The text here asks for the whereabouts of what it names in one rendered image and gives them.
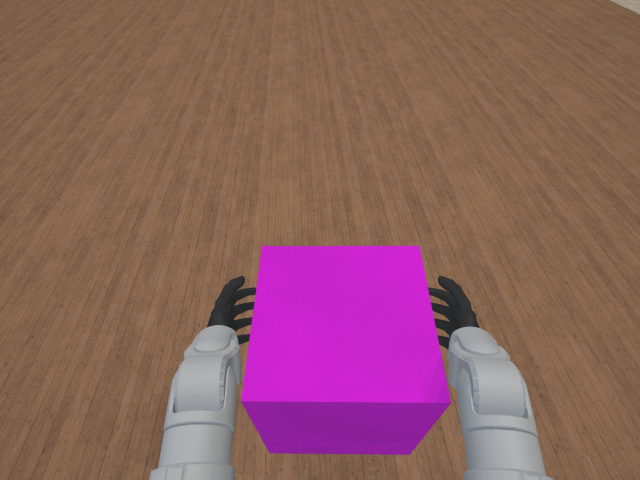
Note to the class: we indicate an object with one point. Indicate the left robot hand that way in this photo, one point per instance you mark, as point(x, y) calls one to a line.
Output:
point(225, 311)

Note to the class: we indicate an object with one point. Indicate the robot left forearm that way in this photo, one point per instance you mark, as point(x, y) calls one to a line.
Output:
point(200, 416)

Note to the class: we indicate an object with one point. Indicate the carton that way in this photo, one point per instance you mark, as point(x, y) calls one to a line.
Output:
point(343, 355)

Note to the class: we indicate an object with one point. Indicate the robot right forearm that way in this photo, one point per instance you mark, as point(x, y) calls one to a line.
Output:
point(496, 416)

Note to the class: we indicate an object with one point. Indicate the right robot hand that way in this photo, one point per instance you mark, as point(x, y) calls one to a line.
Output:
point(459, 312)

